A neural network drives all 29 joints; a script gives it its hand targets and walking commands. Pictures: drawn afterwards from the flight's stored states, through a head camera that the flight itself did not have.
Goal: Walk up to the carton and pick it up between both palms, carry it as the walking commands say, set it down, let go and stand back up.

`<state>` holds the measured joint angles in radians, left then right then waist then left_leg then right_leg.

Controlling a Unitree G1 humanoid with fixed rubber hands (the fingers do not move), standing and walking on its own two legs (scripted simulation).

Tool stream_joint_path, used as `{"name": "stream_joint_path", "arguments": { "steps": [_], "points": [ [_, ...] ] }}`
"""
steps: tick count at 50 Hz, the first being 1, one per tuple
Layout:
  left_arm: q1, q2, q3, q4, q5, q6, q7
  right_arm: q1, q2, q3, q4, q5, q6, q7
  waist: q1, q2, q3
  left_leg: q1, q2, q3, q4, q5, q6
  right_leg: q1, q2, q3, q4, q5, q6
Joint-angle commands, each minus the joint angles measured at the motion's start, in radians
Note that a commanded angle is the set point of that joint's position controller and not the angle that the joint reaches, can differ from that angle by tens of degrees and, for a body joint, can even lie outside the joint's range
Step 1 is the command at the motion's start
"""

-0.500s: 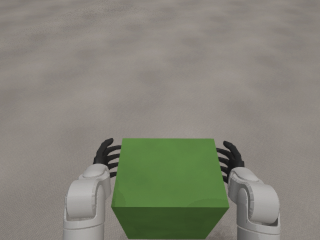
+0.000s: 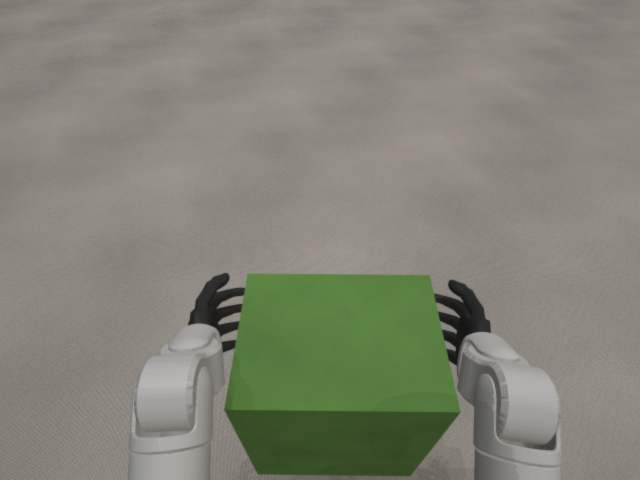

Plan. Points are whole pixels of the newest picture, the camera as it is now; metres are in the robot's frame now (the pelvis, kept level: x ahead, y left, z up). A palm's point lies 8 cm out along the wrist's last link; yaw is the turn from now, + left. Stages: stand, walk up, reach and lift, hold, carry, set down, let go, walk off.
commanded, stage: carry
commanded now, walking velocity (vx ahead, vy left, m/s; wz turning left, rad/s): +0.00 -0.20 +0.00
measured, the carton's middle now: (336, 383) +0.25 -0.01 +0.00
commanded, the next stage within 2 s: none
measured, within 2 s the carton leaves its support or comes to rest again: neither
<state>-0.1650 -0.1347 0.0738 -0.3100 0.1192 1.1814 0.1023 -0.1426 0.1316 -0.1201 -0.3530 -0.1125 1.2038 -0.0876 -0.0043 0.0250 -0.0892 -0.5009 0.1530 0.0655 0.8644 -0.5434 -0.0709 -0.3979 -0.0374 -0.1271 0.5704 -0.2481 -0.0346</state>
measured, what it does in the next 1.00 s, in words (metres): steps to the right: left foot, then right foot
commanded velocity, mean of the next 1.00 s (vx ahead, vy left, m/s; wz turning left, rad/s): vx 0.00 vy -0.06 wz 0.00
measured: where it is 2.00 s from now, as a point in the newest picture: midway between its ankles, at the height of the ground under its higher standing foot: outside the picture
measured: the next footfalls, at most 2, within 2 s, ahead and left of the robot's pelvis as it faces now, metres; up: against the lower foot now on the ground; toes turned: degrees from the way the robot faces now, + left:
left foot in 0.22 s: +0.00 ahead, +0.05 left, +0.00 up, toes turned +11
right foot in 0.46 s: +0.01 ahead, -0.27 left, +0.00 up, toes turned -7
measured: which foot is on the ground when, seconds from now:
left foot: up 0.00-0.20, down 0.22-0.50, up 0.52-0.66, down 0.68-1.00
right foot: down 0.00-0.22, up 0.24-0.44, down 0.46-1.00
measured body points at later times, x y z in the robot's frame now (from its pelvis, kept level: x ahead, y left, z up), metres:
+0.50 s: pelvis -0.06 -0.14 +0.00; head -0.06 -0.14 +0.45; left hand +0.22 +0.02 +0.08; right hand +0.22 -0.29 +0.08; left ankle -0.04 +0.04 -0.73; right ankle -0.03 -0.26 -0.73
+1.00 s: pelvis -0.10 -0.18 +0.00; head -0.11 -0.19 +0.45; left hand +0.18 -0.03 +0.09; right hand +0.18 -0.33 +0.08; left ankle -0.07 -0.03 -0.73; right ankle -0.03 -0.26 -0.73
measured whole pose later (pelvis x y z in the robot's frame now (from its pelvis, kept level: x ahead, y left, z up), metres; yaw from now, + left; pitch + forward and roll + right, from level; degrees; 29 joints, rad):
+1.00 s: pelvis -0.10 -0.18 +0.00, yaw +0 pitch +3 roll +1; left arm -0.17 -0.13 0.12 -0.30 0.13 1.20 0.09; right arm -0.18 0.14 -0.10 -0.29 -0.12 1.21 -0.10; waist 0.00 0.00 -0.11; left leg -0.33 0.10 0.09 0.51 -0.22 -0.06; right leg -0.39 -0.01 -0.14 0.50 -0.16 -0.07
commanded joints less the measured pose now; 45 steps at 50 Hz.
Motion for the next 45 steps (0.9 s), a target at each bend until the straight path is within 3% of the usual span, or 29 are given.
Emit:
{"name": "stream_joint_path", "arguments": {
  "steps": [1,3,7,9,10,11,12,13,14,15,17,18,20,21,22,23,24,25,26,27,28,32,33,35,37,45],
  "points": [
    [-0.413,-0.933,-0.690,-0.092,-0.413,-0.001,-0.270,-0.508,0.942,0.775,-0.082,0.447,-0.015,0.253,0.021,-0.178,-0.265,-0.097,-0.070,0.004,0.290,-0.058,0.037,0.236,-0.242,0.196,-0.153,0.438,-0.181],
    [-0.417,-0.929,-0.683,-0.087,-0.412,-0.005,-0.265,-0.517,0.931,0.782,-0.096,0.457,-0.018,0.246,0.017,-0.167,-0.259,-0.100,-0.071,0.026,0.206,0.019,0.037,0.255,-0.201,0.173,-0.149,0.347,-0.179],
    [-0.387,-0.912,-0.684,-0.066,-0.407,0.004,-0.266,-0.468,0.900,0.762,-0.065,0.433,-0.007,0.238,0.019,-0.175,-0.275,0.029,-0.098,0.063,-0.038,0.028,0.067,0.222,-0.215,0.222,-0.171,0.286,-0.201],
    [-0.384,-0.918,-0.696,-0.062,-0.414,0.009,-0.265,-0.433,0.902,0.744,-0.040,0.420,-0.006,0.240,0.007,-0.156,-0.277,0.159,-0.112,0.084,-0.258,0.127,0.092,0.177,-0.193,0.202,-0.165,0.264,-0.168],
    [-0.376,-0.920,-0.699,-0.055,-0.415,0.010,-0.264,-0.421,0.900,0.737,-0.030,0.416,-0.007,0.243,-0.003,-0.124,-0.278,0.278,-0.069,0.070,-0.443,0.287,0.099,0.114,-0.172,0.174,-0.143,0.224,-0.122],
    [-0.386,-0.923,-0.706,-0.056,-0.417,0.008,-0.261,-0.419,0.896,0.730,-0.025,0.419,-0.009,0.247,-0.007,-0.028,-0.280,0.438,0.059,-0.079,-0.528,0.328,0.115,-0.032,-0.136,0.150,-0.060,0.155,-0.056],
    [-0.402,-0.922,-0.718,-0.080,-0.420,0.012,-0.268,-0.383,0.898,0.726,-0.003,0.400,-0.018,0.249,-0.017,0.217,-0.236,0.508,0.379,-0.425,-0.556,0.484,0.229,-0.241,-0.041,0.054,0.096,-0.046,0.042],
    [-0.441,-0.929,-0.735,-0.098,-0.417,0.012,-0.270,-0.387,0.924,0.728,-0.001,0.393,-0.023,0.253,-0.016,0.262,-0.183,0.413,0.446,-0.458,-0.583,0.618,0.312,-0.272,-0.019,0.076,0.305,-0.226,0.045],
    [-0.494,-0.938,-0.739,-0.120,-0.430,0.008,-0.272,-0.437,0.941,0.731,-0.039,0.412,-0.022,0.258,-0.014,0.152,-0.174,0.345,0.380,-0.363,-0.568,0.630,0.303,-0.231,-0.025,0.146,0.416,-0.184,0.037],
    [-0.511,-0.942,-0.740,-0.124,-0.444,0.007,-0.274,-0.455,0.938,0.721,-0.047,0.417,-0.023,0.261,-0.010,0.081,-0.171,0.302,0.318,-0.262,-0.562,0.545,0.260,-0.210,-0.036,0.163,0.443,-0.137,0.045],
    [-0.498,-0.947,-0.739,-0.127,-0.453,0.009,-0.273,-0.467,0.936,0.723,-0.062,0.414,-0.024,0.258,0.004,0.130,-0.168,0.247,0.183,-0.071,-0.532,0.494,0.168,-0.122,-0.037,0.116,0.298,-0.082,0.064],
    [-0.498,-0.938,-0.740,-0.138,-0.457,0.009,-0.269,-0.468,0.932,0.725,-0.077,0.416,-0.024,0.254,-0.001,0.151,-0.186,0.246,0.139,-0.017,-0.500,0.525,0.153,-0.065,-0.006,0.068,0.212,-0.084,0.070],
    [-0.455,-0.910,-0.734,-0.123,-0.448,0.017,-0.266,-0.419,0.901,0.716,-0.066,0.404,-0.016,0.246,-0.012,0.182,-0.225,0.291,0.136,-0.016,-0.443,0.611,0.148,0.002,0.032,0.002,0.068,-0.110,0.075],
    [-0.423,-0.898,-0.725,-0.102,-0.438,0.022,-0.266,-0.404,0.884,0.708,-0.051,0.393,-0.010,0.243,-0.003,0.171,-0.244,0.294,0.121,-0.001,-0.397,0.614,0.124,0.073,0.040,-0.033,-0.062,-0.042,0.072],
    [-0.398,-0.893,-0.718,-0.078,-0.434,0.027,-0.267,-0.387,0.869,0.702,-0.036,0.381,-0.006,0.243,-0.004,0.132,-0.251,0.264,0.103,0.004,-0.362,0.595,0.085,0.156,0.016,-0.024,-0.153,0.035,0.070],
    [-0.385,-0.891,-0.713,-0.060,-0.430,0.031,-0.270,-0.381,0.865,0.701,-0.022,0.372,-0.005,0.243,0.000,0.058,-0.275,0.209,0.085,0.018,-0.298,0.510,0.045,0.257,-0.071,0.055,-0.202,0.110,0.069],
    [-0.384,-0.897,-0.712,-0.050,-0.424,0.029,-0.275,-0.384,0.876,0.705,-0.012,0.370,-0.003,0.244,0.002,-0.135,-0.292,0.084,0.020,0.040,-0.231,0.334,-0.021,0.320,-0.223,0.239,-0.165,0.401,0.022],
    [-0.379,-0.915,-0.694,-0.054,-0.412,0.023,-0.276,-0.440,0.892,0.728,-0.040,0.388,0.003,0.248,0.009,-0.263,-0.273,0.080,-0.019,0.066,-0.203,0.082,-0.034,0.248,-0.275,0.290,-0.157,0.517,-0.041],
    [-0.413,-0.927,-0.690,-0.050,-0.415,0.023,-0.276,-0.483,0.902,0.740,-0.021,0.396,0.004,0.251,0.015,-0.237,-0.254,0.071,-0.029,0.052,-0.151,0.007,-0.026,0.236,-0.270,0.282,-0.160,0.484,-0.057],
    [-0.428,-0.934,-0.688,-0.051,-0.412,0.021,-0.278,-0.500,0.914,0.751,-0.020,0.406,0.003,0.252,0.016,-0.192,-0.241,0.058,-0.040,0.042,-0.109,0.006,-0.016,0.218,-0.266,0.272,-0.168,0.424,-0.065],
    [-0.434,-0.935,-0.682,-0.059,-0.410,0.016,-0.277,-0.517,0.926,0.760,-0.034,0.423,0.001,0.252,0.016,-0.183,-0.241,0.061,-0.048,0.036,-0.083,0.022,-0.003,0.201,-0.254,0.262,-0.172,0.360,-0.069],
    [-0.427,-0.933,-0.661,-0.045,-0.401,0.011,-0.274,-0.524,0.936,0.777,-0.035,0.443,0.000,0.249,0.006,-0.192,-0.248,0.139,-0.088,0.048,-0.278,0.168,0.031,0.188,-0.201,0.207,-0.182,0.187,-0.052],
    [-0.420,-0.931,-0.657,-0.037,-0.398,0.011,-0.274,-0.526,0.933,0.779,-0.034,0.442,0.001,0.249,0.002,-0.182,-0.252,0.202,-0.087,0.055,-0.368,0.243,0.036,0.167,-0.193,0.198,-0.188,0.128,-0.040],
    [-0.402,-0.932,-0.658,-0.029,-0.394,0.012,-0.274,-0.524,0.933,0.776,-0.031,0.439,-0.002,0.250,0.005,-0.127,-0.255,0.290,-0.026,0.001,-0.403,0.308,0.056,0.105,-0.170,0.186,-0.210,0.025,-0.005],
    [-0.442,-0.933,-0.680,-0.049,-0.406,0.014,-0.275,-0.516,0.932,0.759,-0.019,0.430,-0.003,0.253,0.006,-0.038,-0.211,0.239,-0.013,-0.015,-0.407,0.248,0.052,0.087,-0.144,0.175,-0.233,-0.109,0.001],
    [-0.466,-0.922,-0.682,-0.046,-0.421,0.028,-0.285,-0.497,0.928,0.741,0.016,0.409,0.007,0.246,0.004,-0.079,-0.195,0.238,-0.030,0.007,-0.384,0.258,0.036,0.065,-0.153,0.191,-0.282,-0.141,0.006]
  ]
}}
